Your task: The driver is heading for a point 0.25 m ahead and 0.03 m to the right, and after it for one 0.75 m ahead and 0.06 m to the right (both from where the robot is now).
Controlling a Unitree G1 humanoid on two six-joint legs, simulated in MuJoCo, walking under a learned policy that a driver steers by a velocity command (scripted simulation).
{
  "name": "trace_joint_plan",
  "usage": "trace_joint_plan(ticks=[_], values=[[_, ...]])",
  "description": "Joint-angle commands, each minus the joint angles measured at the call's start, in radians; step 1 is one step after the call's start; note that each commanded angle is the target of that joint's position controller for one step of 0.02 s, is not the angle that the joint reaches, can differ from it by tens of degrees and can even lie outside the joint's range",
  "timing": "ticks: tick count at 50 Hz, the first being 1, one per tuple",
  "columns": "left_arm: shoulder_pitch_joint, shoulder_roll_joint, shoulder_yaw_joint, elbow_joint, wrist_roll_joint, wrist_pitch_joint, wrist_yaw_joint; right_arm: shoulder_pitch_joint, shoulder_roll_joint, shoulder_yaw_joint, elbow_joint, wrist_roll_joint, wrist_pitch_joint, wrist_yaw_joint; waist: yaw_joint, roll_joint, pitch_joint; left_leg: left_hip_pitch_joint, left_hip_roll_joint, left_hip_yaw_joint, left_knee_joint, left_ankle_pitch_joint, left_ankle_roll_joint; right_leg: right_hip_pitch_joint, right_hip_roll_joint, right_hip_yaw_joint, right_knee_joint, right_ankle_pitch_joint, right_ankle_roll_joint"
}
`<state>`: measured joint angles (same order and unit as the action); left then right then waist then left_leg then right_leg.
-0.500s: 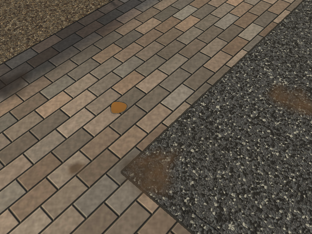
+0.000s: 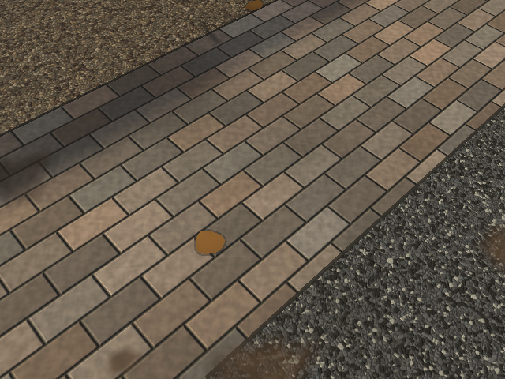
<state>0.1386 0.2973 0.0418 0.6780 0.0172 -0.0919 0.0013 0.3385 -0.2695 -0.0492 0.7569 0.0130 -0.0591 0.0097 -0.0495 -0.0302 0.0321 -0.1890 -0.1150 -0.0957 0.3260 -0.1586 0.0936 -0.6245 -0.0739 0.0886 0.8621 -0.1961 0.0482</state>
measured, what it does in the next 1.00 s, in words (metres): walks ahead: right foot, then left foot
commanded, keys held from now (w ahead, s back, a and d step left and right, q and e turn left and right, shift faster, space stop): w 0.02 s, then no key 0.98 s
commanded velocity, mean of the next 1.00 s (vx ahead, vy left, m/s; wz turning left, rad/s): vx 0.13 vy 0.00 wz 0.09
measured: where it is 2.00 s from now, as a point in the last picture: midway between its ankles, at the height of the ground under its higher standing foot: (237, 321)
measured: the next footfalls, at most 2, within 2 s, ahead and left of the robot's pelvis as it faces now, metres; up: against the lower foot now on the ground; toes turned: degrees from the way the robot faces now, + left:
right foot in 0.20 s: +0.31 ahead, -0.13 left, +0.00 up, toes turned +6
left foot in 0.50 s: +0.23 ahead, +0.11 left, +0.00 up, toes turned +3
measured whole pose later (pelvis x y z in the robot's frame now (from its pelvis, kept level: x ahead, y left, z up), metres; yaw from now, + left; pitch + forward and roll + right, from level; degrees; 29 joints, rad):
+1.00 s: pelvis +0.24 -0.01 -0.01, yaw +5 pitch -1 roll +0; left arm 0.14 0.24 0.03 0.96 0.00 0.01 0.02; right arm 0.24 -0.22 -0.03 0.90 -0.01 -0.01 -0.03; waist 0.00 0.00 0.03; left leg -0.17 0.00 -0.04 0.53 -0.34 -0.01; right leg -0.26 0.00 0.02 0.53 -0.25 0.01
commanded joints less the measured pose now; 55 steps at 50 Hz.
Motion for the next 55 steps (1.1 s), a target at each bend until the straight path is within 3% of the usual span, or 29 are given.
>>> trace_joint_plan(ticks=[1,3,6,8,9,10,11,12,13,14,15,16,17,18,20,22,24,25,26,27,28,29,33,43,53,54,55], values=[[-0.053,0.044,0.008,-0.062,-0.003,-0.010,-0.001,-0.021,-0.171,-0.045,-0.060,0.006,-0.011,-0.019,0.002,0.107,-0.037,-0.044,0.208,-0.151,-0.117,0.190,0.134,0.072,0.029,-0.038,-0.189,0.210,0.024],[-0.117,0.041,0.007,-0.075,-0.003,-0.020,-0.009,0.022,-0.168,-0.042,-0.035,0.004,-0.002,-0.024,-0.026,0.112,-0.028,-0.050,0.201,-0.132,-0.082,0.283,0.110,0.134,0.062,-0.054,-0.278,0.320,0.016],[-0.153,0.055,0.015,-0.086,-0.001,-0.032,-0.022,0.065,-0.157,-0.038,-0.008,0.002,0.014,-0.032,-0.037,0.121,-0.045,0.050,0.224,-0.163,0.013,0.378,0.081,0.149,0.090,-0.045,-0.360,0.324,-0.019],[-0.119,0.075,0.025,-0.077,0.003,-0.037,-0.026,0.048,-0.155,-0.037,-0.007,-0.004,0.023,-0.036,-0.009,0.132,-0.063,0.111,0.243,-0.199,0.095,0.434,0.059,0.182,0.094,-0.036,-0.397,0.272,-0.052],[-0.066,0.081,0.030,-0.060,0.007,-0.040,-0.025,0.021,-0.152,-0.036,-0.013,-0.004,0.026,-0.038,0.027,0.133,-0.079,0.117,0.230,-0.197,0.154,0.482,0.042,0.247,0.097,-0.047,-0.442,0.298,-0.073],[0.001,0.102,0.037,-0.044,0.018,-0.046,-0.020,0.004,-0.139,-0.031,-0.024,-0.007,0.024,-0.036,0.063,0.118,-0.124,0.095,0.186,-0.177,0.247,0.503,0.010,0.376,0.064,-0.042,-0.480,0.453,-0.103],[0.091,0.162,0.046,-0.041,0.037,-0.049,-0.015,0.024,-0.101,-0.017,-0.049,-0.025,0.017,-0.034,0.079,0.018,-0.254,-0.047,0.123,-0.148,0.447,0.290,-0.033,0.648,-0.094,0.089,-0.378,0.832,-0.178],[0.153,0.151,0.044,-0.019,0.032,-0.027,-0.013,0.193,-0.049,0.004,-0.009,-0.014,0.013,-0.030,0.062,-0.206,-0.404,-0.267,0.015,-0.083,0.755,-0.374,-0.110,0.920,-0.324,0.340,-0.336,1.061,-0.375],[0.190,0.080,0.028,-0.001,-0.004,-0.010,-0.021,0.218,-0.119,-0.006,0.009,-0.007,0.018,-0.023,0.075,-0.165,-0.451,-0.322,0.048,-0.112,0.844,-0.561,-0.128,0.911,-0.347,0.435,-0.359,0.887,-0.393],[0.132,0.071,0.024,-0.005,-0.018,0.002,-0.024,0.127,-0.163,-0.021,-0.004,0.003,0.035,-0.025,0.083,-0.087,-0.330,-0.366,0.082,-0.104,0.898,-0.513,-0.149,0.800,-0.300,0.388,-0.401,0.676,-0.353],[0.062,0.057,0.015,-0.012,-0.012,0.012,-0.023,0.049,-0.160,-0.023,-0.017,0.002,0.054,-0.033,0.074,-0.031,-0.243,-0.372,0.110,-0.068,0.875,-0.459,-0.162,0.677,-0.252,0.329,-0.446,0.530,-0.313],[-0.005,0.040,0.004,-0.016,-0.006,0.021,-0.024,0.009,-0.148,-0.025,-0.027,-0.006,0.073,-0.038,0.050,-0.022,-0.163,-0.351,0.139,-0.049,0.801,-0.426,-0.170,0.545,-0.216,0.276,-0.490,0.421,-0.291],[-0.050,0.044,0.004,-0.013,0.002,0.029,-0.024,0.009,-0.123,-0.023,-0.028,-0.008,0.091,-0.043,0.019,-0.063,-0.122,-0.276,0.163,-0.030,0.691,-0.396,-0.174,0.428,-0.171,0.223,-0.532,0.328,-0.264],[-0.079,0.058,0.010,-0.009,0.009,0.037,-0.025,0.026,-0.093,-0.015,-0.018,-0.009,0.100,-0.046,0.004,-0.100,-0.098,-0.193,0.153,0.010,0.590,-0.370,-0.180,0.340,-0.125,0.163,-0.560,0.295,-0.249],[-0.079,0.067,0.015,0.004,0.012,0.046,-0.019,0.043,-0.060,-0.006,0.002,-0.018,0.097,-0.049,0.006,-0.127,-0.128,-0.083,0.143,0.043,0.450,-0.291,-0.179,0.309,-0.097,0.107,-0.564,0.312,-0.254],[-0.073,0.068,0.015,0.021,0.000,0.052,-0.013,0.045,-0.061,-0.007,0.018,-0.020,0.094,-0.046,0.003,-0.105,-0.165,0.006,0.142,0.056,0.315,-0.125,-0.163,0.313,-0.101,0.095,-0.555,0.212,-0.252],[-0.071,0.050,0.005,0.036,-0.008,0.057,-0.011,0.021,-0.061,-0.007,0.022,-0.033,0.094,-0.040,-0.004,-0.082,-0.144,0.097,0.133,0.067,0.185,0.005,-0.132,0.255,-0.071,0.081,-0.558,-0.050,-0.205],[-0.043,0.027,-0.004,0.054,-0.003,0.055,-0.014,-0.013,-0.079,-0.008,0.002,-0.048,0.094,-0.041,0.005,-0.055,-0.113,0.115,0.171,0.021,0.146,0.040,-0.109,0.213,-0.046,0.078,-0.562,-0.203,-0.151],[-0.027,0.027,-0.006,0.062,0.007,0.055,-0.017,-0.045,-0.121,-0.013,-0.021,-0.048,0.094,-0.046,0.028,-0.004,-0.067,0.078,0.228,-0.035,0.106,-0.010,-0.078,0.194,-0.006,0.051,-0.535,-0.305,-0.105],[-0.004,0.033,0.000,0.062,0.004,0.057,-0.016,-0.070,-0.166,-0.027,-0.002,-0.035,0.092,-0.048,0.070,0.109,-0.020,-0.060,0.210,-0.027,0.107,-0.217,-0.048,0.251,0.051,-0.012,-0.516,-0.255,-0.074],[-0.028,0.047,0.001,0.068,0.006,0.059,-0.010,-0.083,-0.121,-0.020,-0.004,-0.034,0.084,-0.045,0.047,0.104,0.003,-0.130,0.187,-0.018,0.081,-0.294,-0.052,0.311,0.056,-0.023,-0.473,-0.197,-0.060],[-0.027,0.042,0.002,0.072,0.000,0.060,-0.006,-0.086,-0.091,-0.011,0.003,-0.040,0.074,-0.045,0.051,0.108,0.004,-0.147,0.186,-0.017,0.070,-0.272,-0.066,0.336,0.053,-0.026,-0.454,-0.153,-0.067],[0.014,0.028,0.002,0.112,-0.002,0.061,0.003,-0.075,-0.083,-0.008,0.019,-0.027,0.042,-0.043,0.053,0.091,-0.038,-0.086,0.179,-0.004,0.114,-0.053,-0.089,0.375,0.053,-0.037,-0.408,0.031,-0.081],[0.007,0.040,0.011,0.199,-0.015,0.082,0.015,-0.068,-0.075,-0.004,0.072,-0.019,0.043,-0.044,0.050,0.034,-0.058,-0.045,0.159,0.021,0.138,0.104,-0.088,0.445,0.045,-0.034,-0.374,0.210,-0.076],[-0.010,0.046,0.016,0.285,-0.018,0.101,0.031,-0.069,-0.062,0.000,0.148,-0.019,0.043,-0.045,0.054,0.036,-0.036,-0.037,0.145,0.040,0.106,0.085,-0.089,0.467,0.045,-0.034,-0.391,0.193,-0.070],[0.007,0.033,0.012,0.303,-0.018,0.103,0.031,-0.047,-0.051,0.002,0.167,-0.018,0.044,-0.046,0.052,0.040,-0.057,-0.026,0.137,0.049,0.092,-0.017,-0.086,0.475,0.058,-0.049,-0.394,0.093,-0.070],[0.011,0.034,0.014,0.314,-0.022,0.105,0.031,-0.040,-0.059,-0.001,0.179,-0.013,0.048,-0.047,0.052,0.052,-0.035,-0.044,0.130,0.048,0.080,-0.174,-0.073,0.453,0.082,-0.071,-0.380,-0.069,-0.074]])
